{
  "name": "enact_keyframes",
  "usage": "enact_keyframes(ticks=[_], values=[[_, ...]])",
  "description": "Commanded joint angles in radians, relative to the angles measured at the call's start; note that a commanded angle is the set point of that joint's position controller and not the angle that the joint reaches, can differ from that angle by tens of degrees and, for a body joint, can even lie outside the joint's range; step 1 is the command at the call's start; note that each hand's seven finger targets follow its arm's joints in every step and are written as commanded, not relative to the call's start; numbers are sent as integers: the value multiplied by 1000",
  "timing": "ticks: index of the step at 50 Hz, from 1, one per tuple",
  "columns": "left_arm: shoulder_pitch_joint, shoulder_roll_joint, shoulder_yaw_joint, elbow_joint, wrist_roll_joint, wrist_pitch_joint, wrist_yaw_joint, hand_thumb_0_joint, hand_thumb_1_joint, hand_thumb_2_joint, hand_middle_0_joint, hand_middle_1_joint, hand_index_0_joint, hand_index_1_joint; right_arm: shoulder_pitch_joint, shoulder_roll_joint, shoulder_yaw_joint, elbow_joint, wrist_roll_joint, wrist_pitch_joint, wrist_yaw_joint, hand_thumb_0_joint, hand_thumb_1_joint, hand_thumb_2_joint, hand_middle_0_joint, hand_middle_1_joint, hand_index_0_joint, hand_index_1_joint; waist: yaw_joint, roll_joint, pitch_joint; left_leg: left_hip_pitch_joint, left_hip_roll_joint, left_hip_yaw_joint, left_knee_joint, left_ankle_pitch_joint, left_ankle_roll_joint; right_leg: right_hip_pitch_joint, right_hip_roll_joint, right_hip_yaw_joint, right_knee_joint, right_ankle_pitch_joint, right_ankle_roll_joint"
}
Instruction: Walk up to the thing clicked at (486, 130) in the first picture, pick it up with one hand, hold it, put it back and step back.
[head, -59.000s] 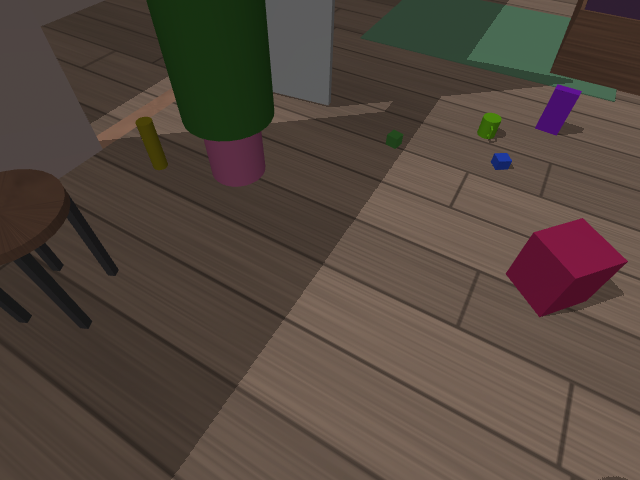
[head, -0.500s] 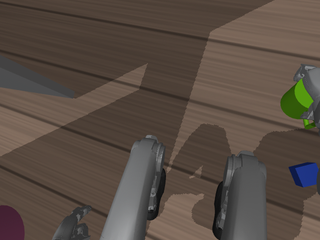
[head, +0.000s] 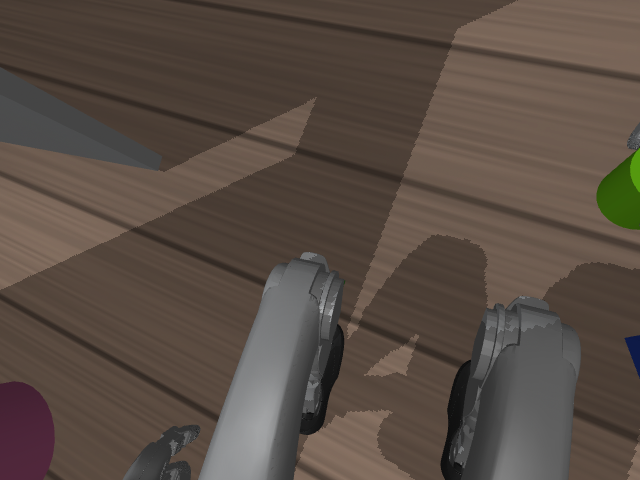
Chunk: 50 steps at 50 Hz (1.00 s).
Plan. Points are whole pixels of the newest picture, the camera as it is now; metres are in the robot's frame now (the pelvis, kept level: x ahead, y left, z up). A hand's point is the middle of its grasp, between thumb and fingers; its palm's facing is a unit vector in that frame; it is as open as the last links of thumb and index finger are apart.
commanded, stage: crouch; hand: right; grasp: from above
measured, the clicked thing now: out of the picture +0.47 -0.31 -0.21
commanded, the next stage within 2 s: lower in 0.04 s
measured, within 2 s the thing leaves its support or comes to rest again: rests again in 1.62 s
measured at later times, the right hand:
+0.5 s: hand out of the picture +0.48 -0.31 -0.22, palm faces -0.48 +0.08 -0.87, open 11.3 cm
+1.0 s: hand (632, 194) +0.49 -0.31 -0.26, palm faces -0.47 +0.09 -0.88, open 11.3 cm
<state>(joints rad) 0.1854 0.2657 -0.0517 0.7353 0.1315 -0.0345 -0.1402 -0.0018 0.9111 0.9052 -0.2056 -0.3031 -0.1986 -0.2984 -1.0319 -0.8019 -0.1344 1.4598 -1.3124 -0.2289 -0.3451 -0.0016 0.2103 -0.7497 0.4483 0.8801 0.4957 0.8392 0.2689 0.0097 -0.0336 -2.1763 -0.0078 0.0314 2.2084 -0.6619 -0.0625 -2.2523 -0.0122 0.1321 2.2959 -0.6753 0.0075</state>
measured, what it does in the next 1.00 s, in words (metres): lowers itself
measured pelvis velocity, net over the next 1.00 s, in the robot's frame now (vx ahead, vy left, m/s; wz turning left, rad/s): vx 0.01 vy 0.00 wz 0.07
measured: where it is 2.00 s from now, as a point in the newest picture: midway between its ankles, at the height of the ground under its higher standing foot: (385, 419)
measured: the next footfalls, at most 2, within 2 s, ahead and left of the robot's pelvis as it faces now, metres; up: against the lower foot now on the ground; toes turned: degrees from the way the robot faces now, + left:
none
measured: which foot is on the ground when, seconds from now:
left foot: down 0.00-1.00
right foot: down 0.00-1.00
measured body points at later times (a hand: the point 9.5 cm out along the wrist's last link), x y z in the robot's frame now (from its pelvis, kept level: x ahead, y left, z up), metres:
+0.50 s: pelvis +0.00 +0.00 -0.03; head +0.27 -0.08 +0.32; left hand +0.03 +0.27 -0.12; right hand +0.50 -0.31 -0.17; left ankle +0.10 +0.14 -0.33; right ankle +0.08 -0.13 -0.33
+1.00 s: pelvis +0.01 +0.00 -0.05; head +0.29 -0.09 +0.29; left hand +0.03 +0.27 -0.13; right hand +0.51 -0.31 -0.21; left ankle +0.10 +0.14 -0.33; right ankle +0.08 -0.13 -0.33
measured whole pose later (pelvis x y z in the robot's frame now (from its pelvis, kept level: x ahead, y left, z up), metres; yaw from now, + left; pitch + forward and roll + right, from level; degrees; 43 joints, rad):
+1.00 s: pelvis +0.01 +0.00 -0.05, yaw +4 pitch +32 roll +12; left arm 0.14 0.29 -0.18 0.69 0.18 -0.08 -0.16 0.00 0.91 0.90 -0.21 -0.30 -0.20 -0.30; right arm -1.07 -0.97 -0.17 1.57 -1.32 -0.25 -0.42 0.00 0.24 -0.76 0.49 0.84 0.54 0.81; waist 0.33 0.07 0.10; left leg -2.27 -0.03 0.08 2.35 -0.67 -0.08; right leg -2.37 0.00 0.21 2.49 -0.71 0.01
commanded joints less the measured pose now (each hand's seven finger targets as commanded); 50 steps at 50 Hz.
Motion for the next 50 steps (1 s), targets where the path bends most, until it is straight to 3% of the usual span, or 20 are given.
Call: enact_keyframes(ticks=[1, 2, 8, 9, 13, 17, 20, 21, 24, 27, 29, 34, 42, 46, 50], values=[[230, 263, 72, 3, 5, -1, 15, 0, 908, 902, -200, -300, -200, -300, -388, -324, -40, -163, 19, 12, -56, 0, -565, -1101, 872, 1077, 907, 1041, 1, -353, -732, 308, -17, 101, -205, 200, 91, 572, 7, -93, -228, 162, -27], [229, 264, 67, -1, 7, -3, 14, 0, 908, 901, -200, -300, -200, -300, -394, -317, -30, -158, 18, 12, -52, 0, -569, -1102, 871, 1078, 907, 1041, 12, -360, -721, 303, -18, 107, -197, 193, 93, 562, 6, -87, -230, 155, -25], [222, 273, 56, -5, 2, 1, 15, 0, 913, 904, -200, -300, -200, -300, -373, -319, -17, -148, 19, 19, -35, 0, -517, -1114, 895, 1041, 903, 1033, 5, -362, -713, 273, -22, 115, -174, 199, 96, 564, 6, -76, -218, 161, -22], [226, 274, 50, -7, 4, 1, 13, 0, 912, 903, -200, -300, -200, -300, -374, -320, -17, -137, 17, 19, -31, 0, -516, -1134, 894, 1057, 902, 1049, 21, -362, -700, 278, -19, 117, -170, 204, 93, 551, 7, -76, -212, 168, -22], [213, 273, 37, -6, 2, 1, 12, 0, 912, 903, -200, -300, -200, -300, -358, -316, 1, -94, 30, 12, -25, 0, -531, -1112, 902, 1043, 912, 1033, 27, -316, -653, 279, -26, 118, -162, 210, 89, 483, 9, -82, -173, 167, -31], [222, 281, 26, -7, 14, -5, 9, 0, 912, 903, -200, -300, -200, -300, -367, -339, -14, -116, 25, -6, -31, 0, -570, -1112, 924, 1053, 939, 1038, 37, -357, -652, 274, -24, 129, -132, 242, 88, 506, 7, -74, -149, 209, -24], [221, 285, 21, -10, 15, -2, 5, 0, 915, 904, -200, -300, -199, -300, -351, -369, -34, -130, 20, -21, -44, 0, -583, -1109, 949, 1034, 957, 1026, 26, -383, -676, 282, -28, 129, -116, 263, 89, 523, 7, -75, -136, 237, -20], [219, 289, 27, -14, 18, -5, 4, 0, 913, 903, -200, -300, -200, -300, -367, -373, -40, -159, 25, -27, -48, 0, -610, -1106, 945, 1059, 966, 1038, 35, -392, -689, 276, -28, 133, -112, 263, 88, 537, 5, -74, -129, 240, -19], [210, 292, 26, -14, 24, -2, 2, 0, 914, 903, -200, -300, -199, -300, -355, -400, -56, -190, 17, -36, -68, 0, -648, -1123, 981, 1058, 998, 1042, 23, -431, -725, 283, -33, 137, -90, 276, 91, 551, 3, -73, -124, 254, -14], [199, 307, 36, -20, 29, -3, 4, 0, 913, 903, -200, -300, -199, -300, -363, -408, -74, -197, 20, -35, -88, 0, -671, -1152, 999, 1062, 1010, 1051, 32, -442, -703, 235, -32, 147, -79, 256, 97, 552, 1, -71, -112, 242, -12], [197, 299, 26, -19, 34, -5, 1, 0, 905, 899, -200, -300, -200, -300, -363, -405, -66, -185, 7, -33, -99, 0, -659, -1199, 998, 1035, 1001, 1033, 41, -459, -695, 241, -34, 147, -76, 248, 94, 532, 1, -73, -111, 219, -14], [189, 307, 11, -12, 37, -13, 1, 0, 901, 897, -200, -300, -200, -300, -368, -400, -50, -90, 3, -19, -119, 0, -591, -1169, 932, 1027, 941, 1018, 57, -404, -633, 209, -38, 156, -73, 221, 93, 466, 3, -66, -89, 179, -22], [191, 320, -15, -16, 46, -34, -7, 0, 901, 896, -200, -300, -200, -300, -350, -406, -31, -37, 6, -12, -114, 0, -589, -1131, 910, 1039, 933, 1016, 76, -401, -625, 231, -44, 169, -48, 272, 90, 494, -3, -48, -59, 246, -19], [192, 334, -29, -24, 53, -35, -6, 0, 902, 898, -200, -300, -200, -300, -344, -464, -65, -52, 9, -23, -120, 0, -604, -1173, 939, 1039, 951, 1028, 72, -389, -631, 292, -47, 169, -57, 290, 88, 446, -2, -53, -38, 259, -22], [185, 343, -40, -30, 59, -36, -8, 0, 903, 898, -200, -300, -200, -300, -337, -471, -65, -60, 9, -32, -123, 0, -637, -1142, 949, 1043, 972, 1019, 77, -420, -599, 271, -50, 179, -49, 278, 94, 460, -5, -49, -37, 262, -13]])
